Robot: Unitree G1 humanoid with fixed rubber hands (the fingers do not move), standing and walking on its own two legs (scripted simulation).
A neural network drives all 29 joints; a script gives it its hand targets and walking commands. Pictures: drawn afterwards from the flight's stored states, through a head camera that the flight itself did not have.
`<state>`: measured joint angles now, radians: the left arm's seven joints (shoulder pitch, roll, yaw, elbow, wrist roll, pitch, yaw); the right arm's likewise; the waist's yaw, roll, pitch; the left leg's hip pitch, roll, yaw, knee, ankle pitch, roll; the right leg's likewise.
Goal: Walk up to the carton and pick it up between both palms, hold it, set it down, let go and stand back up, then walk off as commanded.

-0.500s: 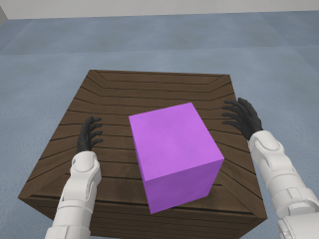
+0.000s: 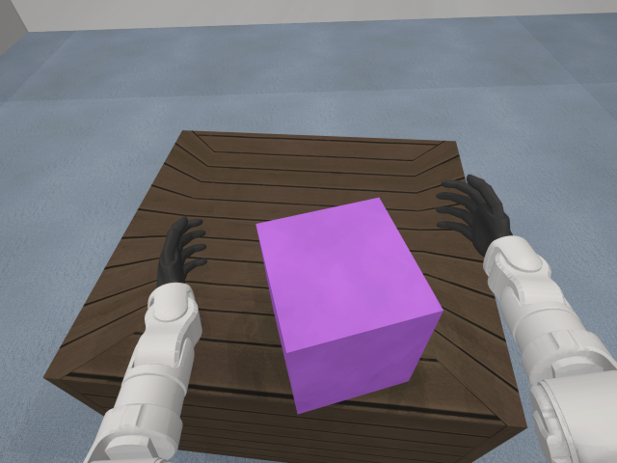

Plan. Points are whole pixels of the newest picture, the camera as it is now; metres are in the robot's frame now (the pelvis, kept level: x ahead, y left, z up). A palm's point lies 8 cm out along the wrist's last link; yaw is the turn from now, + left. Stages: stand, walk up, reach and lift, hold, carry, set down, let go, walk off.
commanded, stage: reach and lift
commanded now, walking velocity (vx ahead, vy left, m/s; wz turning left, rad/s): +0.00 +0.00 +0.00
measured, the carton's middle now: (337, 308) +0.39 -0.01 -0.08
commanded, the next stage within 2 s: none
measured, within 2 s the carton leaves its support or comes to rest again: neither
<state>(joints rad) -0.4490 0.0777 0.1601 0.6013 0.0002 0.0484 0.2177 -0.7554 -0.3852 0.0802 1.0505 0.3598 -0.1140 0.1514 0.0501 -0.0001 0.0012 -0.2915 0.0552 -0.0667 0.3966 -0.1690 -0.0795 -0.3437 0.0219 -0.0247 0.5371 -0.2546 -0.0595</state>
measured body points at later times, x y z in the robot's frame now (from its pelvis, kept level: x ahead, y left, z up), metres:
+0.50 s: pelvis +0.01 +0.02 -0.01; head +0.12 +0.01 +0.42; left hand +0.36 +0.22 -0.03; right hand +0.45 -0.17 -0.01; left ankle +0.02 +0.19 -0.74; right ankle +0.01 -0.07 -0.74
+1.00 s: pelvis +0.01 +0.01 -0.01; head +0.12 -0.01 +0.42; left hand +0.37 +0.19 -0.03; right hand +0.44 -0.14 -0.02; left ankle +0.02 +0.19 -0.74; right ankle +0.01 -0.08 -0.74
